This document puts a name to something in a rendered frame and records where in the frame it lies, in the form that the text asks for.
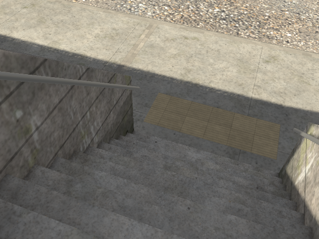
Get stairs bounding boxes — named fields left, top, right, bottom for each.
left=0, top=130, right=313, bottom=239

